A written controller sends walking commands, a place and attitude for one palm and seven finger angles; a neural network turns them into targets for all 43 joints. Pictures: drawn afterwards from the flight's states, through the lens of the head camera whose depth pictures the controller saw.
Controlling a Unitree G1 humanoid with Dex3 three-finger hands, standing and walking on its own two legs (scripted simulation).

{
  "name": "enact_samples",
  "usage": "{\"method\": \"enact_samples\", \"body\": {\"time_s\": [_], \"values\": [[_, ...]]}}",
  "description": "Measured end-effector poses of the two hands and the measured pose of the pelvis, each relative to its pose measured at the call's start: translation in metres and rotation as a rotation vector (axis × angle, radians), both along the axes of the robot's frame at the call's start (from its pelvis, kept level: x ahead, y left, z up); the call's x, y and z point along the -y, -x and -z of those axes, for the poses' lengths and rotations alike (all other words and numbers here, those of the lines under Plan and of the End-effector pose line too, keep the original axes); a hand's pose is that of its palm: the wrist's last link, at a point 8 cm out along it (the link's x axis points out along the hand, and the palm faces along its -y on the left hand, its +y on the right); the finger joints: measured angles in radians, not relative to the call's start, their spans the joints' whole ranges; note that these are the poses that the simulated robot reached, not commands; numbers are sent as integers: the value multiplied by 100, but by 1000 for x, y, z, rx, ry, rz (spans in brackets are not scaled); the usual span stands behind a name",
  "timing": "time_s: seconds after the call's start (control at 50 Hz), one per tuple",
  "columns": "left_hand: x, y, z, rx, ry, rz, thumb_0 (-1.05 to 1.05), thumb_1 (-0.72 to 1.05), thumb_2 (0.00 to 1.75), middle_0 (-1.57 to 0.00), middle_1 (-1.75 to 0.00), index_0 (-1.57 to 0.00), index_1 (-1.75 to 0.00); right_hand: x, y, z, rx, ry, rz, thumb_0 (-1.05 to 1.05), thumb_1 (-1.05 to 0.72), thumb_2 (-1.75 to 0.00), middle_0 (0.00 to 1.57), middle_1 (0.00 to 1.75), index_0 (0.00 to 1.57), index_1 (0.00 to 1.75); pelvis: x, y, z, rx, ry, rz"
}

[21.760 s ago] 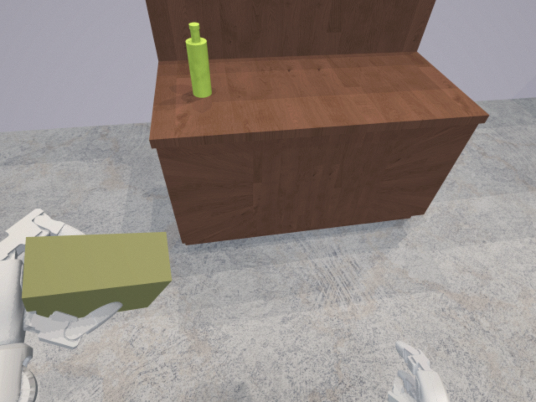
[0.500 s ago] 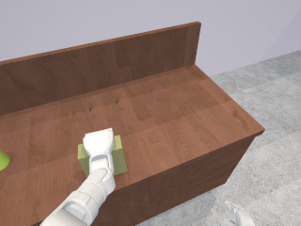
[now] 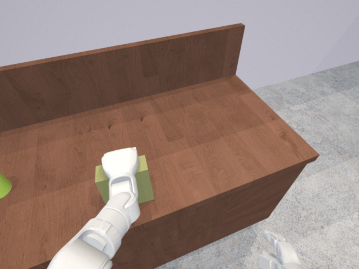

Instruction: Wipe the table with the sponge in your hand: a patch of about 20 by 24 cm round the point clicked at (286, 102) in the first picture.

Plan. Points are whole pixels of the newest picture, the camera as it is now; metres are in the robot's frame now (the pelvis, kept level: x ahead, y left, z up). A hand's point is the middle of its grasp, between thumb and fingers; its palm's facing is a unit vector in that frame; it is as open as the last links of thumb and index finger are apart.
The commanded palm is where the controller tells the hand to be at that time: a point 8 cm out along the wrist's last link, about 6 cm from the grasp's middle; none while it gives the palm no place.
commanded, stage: wipe forward along the third lane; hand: left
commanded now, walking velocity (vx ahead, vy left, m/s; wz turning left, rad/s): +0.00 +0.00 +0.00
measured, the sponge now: (128, 188) +0.34 +0.19 -0.07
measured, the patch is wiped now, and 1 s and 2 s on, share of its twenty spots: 0.85 0.90 1.00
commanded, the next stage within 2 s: wipe back along the third lane in 1.38 s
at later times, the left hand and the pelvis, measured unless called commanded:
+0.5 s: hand (126, 160) +0.39 +0.20 -0.02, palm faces -0.11 +0.00 -0.99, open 10.0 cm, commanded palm +0.38 +0.19 +0.02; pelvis -0.03 +0.00 -0.02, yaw -1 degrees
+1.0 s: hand (122, 145) +0.45 +0.22 -0.01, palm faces -0.12 +0.00 -0.99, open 10.0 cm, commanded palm +0.43 +0.22 +0.02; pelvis -0.02 +0.01 -0.02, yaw -2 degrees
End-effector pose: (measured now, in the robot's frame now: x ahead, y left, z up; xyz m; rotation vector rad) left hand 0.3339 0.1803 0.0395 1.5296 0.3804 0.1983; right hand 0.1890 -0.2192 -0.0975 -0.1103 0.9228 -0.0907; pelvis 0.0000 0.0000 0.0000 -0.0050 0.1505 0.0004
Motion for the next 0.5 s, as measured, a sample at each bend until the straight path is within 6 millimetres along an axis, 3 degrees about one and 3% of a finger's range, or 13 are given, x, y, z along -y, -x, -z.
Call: {"method": "enact_samples", "body": {"time_s": [0.14,0.5], "values": [[0,-11,0,3,-21,4,0,-52,107,-77,-132,-76,-133,6,28,12,-53,15,33,1,-91,-90,20,30,20,30,-1,8,4,-27,2,3],[-8,-45,-1,0,-42,-28,1,-53,108,-78,-132,-77,-133,33,130,39,-210,59,165,1,-91,-90,20,30,20,30,-1,28,15,-98,7,22]]}}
